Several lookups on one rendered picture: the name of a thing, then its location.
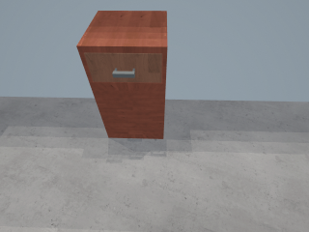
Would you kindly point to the drawer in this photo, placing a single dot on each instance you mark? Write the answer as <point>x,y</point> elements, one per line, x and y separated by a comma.
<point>148,66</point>

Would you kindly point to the cabinet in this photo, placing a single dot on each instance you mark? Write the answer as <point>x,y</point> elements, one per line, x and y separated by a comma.
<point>128,109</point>

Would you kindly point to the handle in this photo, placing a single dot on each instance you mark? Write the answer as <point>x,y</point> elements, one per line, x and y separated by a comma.
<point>123,74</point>

